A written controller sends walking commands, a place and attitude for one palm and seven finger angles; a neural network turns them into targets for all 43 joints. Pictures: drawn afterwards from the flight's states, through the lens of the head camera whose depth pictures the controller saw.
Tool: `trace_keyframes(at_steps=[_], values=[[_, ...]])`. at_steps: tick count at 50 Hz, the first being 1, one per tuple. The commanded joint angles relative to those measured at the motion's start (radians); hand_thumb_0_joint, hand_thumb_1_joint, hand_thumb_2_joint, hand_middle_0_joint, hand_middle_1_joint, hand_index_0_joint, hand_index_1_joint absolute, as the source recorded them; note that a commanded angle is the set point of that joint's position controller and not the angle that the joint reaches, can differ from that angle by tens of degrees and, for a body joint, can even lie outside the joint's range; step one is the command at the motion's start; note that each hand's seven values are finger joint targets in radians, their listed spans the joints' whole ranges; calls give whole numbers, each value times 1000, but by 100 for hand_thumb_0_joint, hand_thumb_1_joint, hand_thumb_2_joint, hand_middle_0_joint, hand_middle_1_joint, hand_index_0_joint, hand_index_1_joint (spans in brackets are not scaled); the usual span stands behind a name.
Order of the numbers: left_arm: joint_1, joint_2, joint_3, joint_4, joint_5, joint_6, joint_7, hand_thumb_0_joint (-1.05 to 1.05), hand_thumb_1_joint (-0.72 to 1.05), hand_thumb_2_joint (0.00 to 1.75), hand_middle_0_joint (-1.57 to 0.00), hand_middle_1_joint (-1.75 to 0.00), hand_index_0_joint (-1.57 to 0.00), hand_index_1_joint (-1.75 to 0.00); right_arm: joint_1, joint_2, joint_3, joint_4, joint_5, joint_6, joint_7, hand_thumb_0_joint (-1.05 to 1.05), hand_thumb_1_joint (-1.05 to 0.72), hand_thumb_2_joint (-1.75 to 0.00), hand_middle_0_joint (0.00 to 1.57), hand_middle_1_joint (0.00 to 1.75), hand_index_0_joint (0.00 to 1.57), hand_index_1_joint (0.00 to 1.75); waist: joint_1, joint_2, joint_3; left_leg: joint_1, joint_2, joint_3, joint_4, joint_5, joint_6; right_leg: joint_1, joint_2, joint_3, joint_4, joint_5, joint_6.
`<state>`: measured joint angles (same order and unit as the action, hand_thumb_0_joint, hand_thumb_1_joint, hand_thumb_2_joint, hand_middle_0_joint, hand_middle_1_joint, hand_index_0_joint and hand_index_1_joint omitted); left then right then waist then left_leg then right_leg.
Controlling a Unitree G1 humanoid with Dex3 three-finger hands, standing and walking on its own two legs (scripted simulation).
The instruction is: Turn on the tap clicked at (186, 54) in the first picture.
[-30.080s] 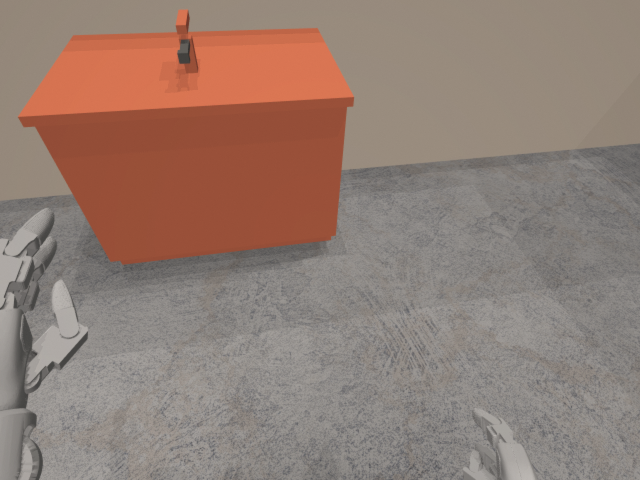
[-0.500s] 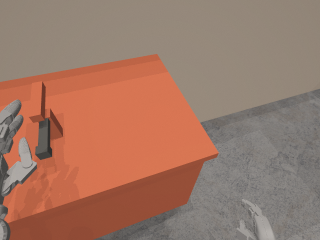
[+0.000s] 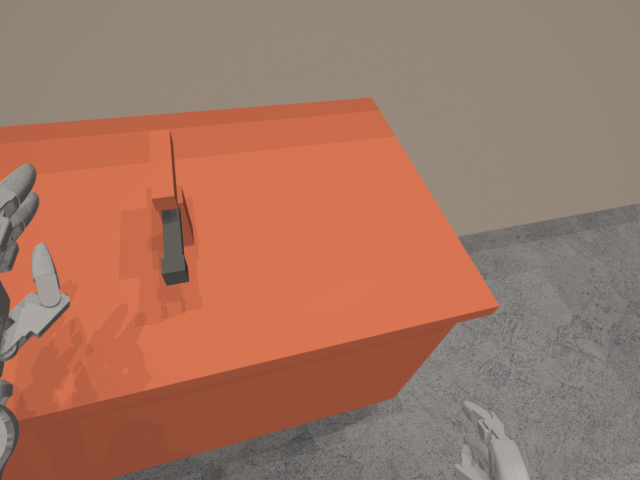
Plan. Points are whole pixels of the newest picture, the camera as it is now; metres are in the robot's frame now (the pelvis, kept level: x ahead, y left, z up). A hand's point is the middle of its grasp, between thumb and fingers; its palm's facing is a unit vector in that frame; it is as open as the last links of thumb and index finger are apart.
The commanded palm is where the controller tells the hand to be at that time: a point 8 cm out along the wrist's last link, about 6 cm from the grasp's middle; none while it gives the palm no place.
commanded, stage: come to a stop and stand still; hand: left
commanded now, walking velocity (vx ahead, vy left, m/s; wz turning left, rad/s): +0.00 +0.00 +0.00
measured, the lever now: (175, 270) +0.34 +0.23 +0.04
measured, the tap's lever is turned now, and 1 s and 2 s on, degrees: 0 0 0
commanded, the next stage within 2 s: look again from close up in 0.36 s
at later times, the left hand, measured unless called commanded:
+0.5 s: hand (39, 304) +0.21 +0.27 +0.17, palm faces +0.37 -0.85 -0.39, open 7.4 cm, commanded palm +0.15 +0.31 +0.18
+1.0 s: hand (84, 303) +0.22 +0.24 +0.16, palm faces +0.35 -0.86 -0.37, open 7.4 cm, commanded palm +0.16 +0.27 +0.18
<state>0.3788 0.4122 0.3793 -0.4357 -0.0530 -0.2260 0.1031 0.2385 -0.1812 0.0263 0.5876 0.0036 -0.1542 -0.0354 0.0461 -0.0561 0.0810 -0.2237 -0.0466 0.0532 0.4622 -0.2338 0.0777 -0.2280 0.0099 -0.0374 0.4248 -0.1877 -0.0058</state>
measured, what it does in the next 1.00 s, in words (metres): stands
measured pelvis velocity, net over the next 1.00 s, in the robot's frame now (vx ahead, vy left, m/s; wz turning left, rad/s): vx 0.00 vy -0.01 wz -0.02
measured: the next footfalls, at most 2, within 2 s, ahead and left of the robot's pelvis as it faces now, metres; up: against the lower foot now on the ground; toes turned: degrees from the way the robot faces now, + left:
none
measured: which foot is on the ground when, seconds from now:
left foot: down 0.00-1.00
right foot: down 0.00-1.00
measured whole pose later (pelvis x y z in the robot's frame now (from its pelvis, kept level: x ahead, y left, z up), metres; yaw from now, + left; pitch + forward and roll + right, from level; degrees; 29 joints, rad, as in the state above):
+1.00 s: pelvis +0.00 -0.01 +0.00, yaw -1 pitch +0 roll -1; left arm 0.43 0.39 0.36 -0.45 -0.07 -0.21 0.10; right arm 0.20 -0.20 0.02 0.58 0.01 -0.11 -0.04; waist 0.02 -0.02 0.05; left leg -0.22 -0.03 0.06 0.41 -0.20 0.07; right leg -0.19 0.05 -0.05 0.35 -0.16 -0.04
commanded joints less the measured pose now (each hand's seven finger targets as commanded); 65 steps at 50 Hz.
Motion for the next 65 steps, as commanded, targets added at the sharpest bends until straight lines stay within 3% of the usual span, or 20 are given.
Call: trace_keyframes(at_steps=[1, 3, 6, 9, 11, 15, 21, 25, 30, 32, 36, 37, 41, 42, 46, 52, 56, 57, 61, 65], values=[[-119, 95, 40, -266, 14, -92, 3, 0, 90, 90, -20, -30, -20, -30, -117, -134, -52, -156, 4, -96, 12, 0, -90, -90, 20, 30, 20, 30, -11, 231, -190, 32, 178, -182, -180, 149, -73, 96, -39, 49, 39, 49, -14], [-95, 87, 22, -249, 21, -87, 1, 0, 90, 90, -20, -30, -20, -30, -79, -148, -65, -147, 0, -88, 22, 0, -90, -90, 20, 30, 20, 30, -18, 179, -184, 68, 200, -199, -171, 307, -102, 58, -35, 39, 57, 15, -12], [-42, 101, 49, -218, 28, -71, 0, 0, 90, 90, -20, -30, -20, -30, -87, -146, -67, -144, -3, -68, 34, 0, -90, -90, 20, 30, 20, 30, -16, 170, -180, 152, 213, -188, -166, 526, -141, -28, -25, 23, 129, -72, -8], [-29, 123, 81, -210, 19, -60, -3, 0, 90, 90, -20, -30, -20, -30, -83, -145, -69, -163, -8, -34, 35, 0, -90, -90, 20, 30, 20, 30, -20, 126, -180, 154, 233, -180, -143, 609, -149, -30, -38, 18, 117, -92, -9], [-35, 155, 119, -245, 17, -59, 1, 0, 90, 90, -20, -30, -20, -30, -105, -140, -59, -173, -3, -22, 34, 0, -90, -90, 20, 30, 20, 30, -19, 113, -185, 161, 214, -163, -118, 640, -155, -4, -34, 5, 60, -38, -15], [-60, 148, 103, -296, 6, -63, 0, 0, 90, 90, -20, -30, -20, -30, -111, -145, -62, -189, -1, -14, 27, 0, -90, -90, 20, 30, 20, 30, -26, 135, -215, 108, 188, -164, -96, 511, -173, 105, -49, 23, -7, 80, -31], [-1, 135, 101, -312, 8, -67, 10, 0, 90, 90, -20, -30, -20, -30, -125, -144, -61, -182, 4, -16, 19, 0, -90, -90, 20, 30, 20, 30, -22, 193, -220, 96, 174, -162, -146, 309, -154, 97, -43, 32, -5, 36, -23], [-19, 115, 75, -248, 10, -63, 12, 0, 90, 90, -20, -30, -20, -30, -114, -154, -65, -177, 3, -11, 10, 0, -90, -90, 20, 30, 20, 30, -23, 159, -169, 15, 184, -186, -194, 113, -140, 111, -49, 47, -21, 25, -19], [-41, 105, 61, -187, 11, -55, 13, 0, 90, 90, -20, -30, -20, -30, -120, -157, -65, -173, 9, -9, -2, 0, -90, -90, 20, 30, 20, 30, -26, 72, -143, -12, 148, -168, -171, 3, -99, 104, -67, 88, -89, 29, -22], [-51, 91, 42, -183, 9, -57, 12, 0, 90, 90, -20, -30, -20, -30, -135, -159, -56, -169, 5, -8, -3, 0, -90, -90, 20, 30, 20, 30, -27, 86, -135, -1, 139, -165, -170, -11, -86, 74, -67, 93, -108, 3, -22], [-71, 129, 64, -233, 13, -55, 18, 0, 90, 90, -20, -30, -20, -30, -151, -155, -56, -169, 10, -18, -4, 0, -90, -90, 20, 30, 20, 30, -26, 117, -142, 6, 127, -160, -154, -27, -66, 68, -74, 121, -129, -16, -26], [-61, 109, 49, -212, 10, -57, 17, 0, 90, 90, -20, -30, -20, -30, -143, -153, -52, -168, 3, -16, -5, 0, -90, -90, 20, 30, 20, 30, -25, 95, -138, -3, 126, -160, -153, -37, -57, 69, -75, 118, -137, -27, -24], [-34, 152, 92, -244, 7, -55, 22, 0, 90, 90, -20, -30, -20, -30, -148, -151, -55, -168, 8, -20, -5, 0, -90, -90, 20, 30, 20, 30, -25, 116, -157, 8, 117, -155, -127, 6, -55, 76, -83, 134, -146, 4, -29], [-24, 125, 74, -229, 1, -56, 18, 0, 90, 90, -20, -30, -20, -30, -138, -148, -53, -163, 2, -17, -5, 0, -90, -90, 20, 30, 20, 30, -26, 103, -170, 18, 121, -153, -131, 18, -54, 81, -77, 125, -143, 15, -28], [-7, 146, 103, -231, -11, -49, 15, 0, 90, 90, -20, -30, -20, -30, -139, -145, -58, -168, 9, -17, -8, 0, -90, -90, 20, 30, 20, 30, -25, 120, -194, 55, 148, -163, -149, 124, -76, 89, -53, 96, -98, 97, -19], [-29, 114, 61, -225, -22, -32, -3, 0, 90, 90, -20, -30, -20, -30, -124, -149, -64, -173, 7, -5, -5, 0, -90, -90, 20, 30, 20, 30, -30, 118, -191, 77, 193, -165, -144, 243, -85, 72, -34, 67, -66, 128, -9], [-22, 148, 88, -266, -22, -22, -8, 0, 90, 90, -20, -30, -20, -30, -137, -146, -71, -186, 11, -2, -2, 0, -90, -90, 20, 30, 20, 30, -24, 142, -201, 86, 209, -151, -111, 292, -79, 65, -39, 65, -48, 143, -9], [-25, 125, 70, -259, -26, -21, -11, 0, 90, 90, -20, -30, -20, -30, -126, -149, -70, -185, 5, 3, -1, 0, -90, -90, 20, 30, 20, 30, -28, 140, -201, 66, 211, -156, -112, 284, -76, 76, -36, 64, -47, 138, -10], [0, 168, 116, -304, -32, -18, -14, 0, 90, 90, -20, -30, -20, -30, -133, -144, -76, -196, 9, 3, -2, 0, -90, -90, 20, 30, 20, 30, -24, 153, -212, 67, 216, -148, -84, 278, -68, 70, -41, 71, -40, 155, -14], [20, 157, 118, -286, -41, -13, -18, 0, 90, 90, -20, -30, -20, -30, -115, -149, -85, -199, 6, 7, -6, 0, -90, -90, 20, 30, 20, 30, -26, 138, -210, 30, 216, -143, -62, 207, -54, 75, -52, 92, -48, 155, -16]])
